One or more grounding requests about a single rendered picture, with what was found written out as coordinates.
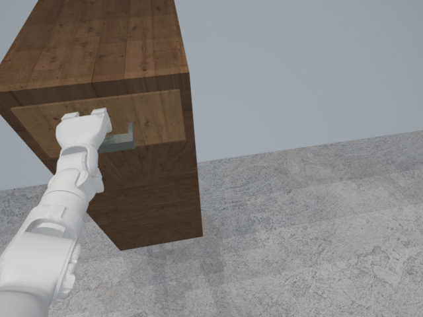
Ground cabinet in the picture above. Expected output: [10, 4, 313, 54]
[0, 0, 203, 251]

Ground left robot upper arm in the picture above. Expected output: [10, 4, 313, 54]
[0, 232, 82, 317]

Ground drawer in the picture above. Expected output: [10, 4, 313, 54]
[11, 89, 186, 158]

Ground robot left forearm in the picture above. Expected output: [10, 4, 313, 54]
[0, 143, 98, 276]

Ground handle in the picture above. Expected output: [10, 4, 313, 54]
[97, 122, 135, 154]

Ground left robot hand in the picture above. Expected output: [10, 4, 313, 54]
[56, 108, 112, 193]

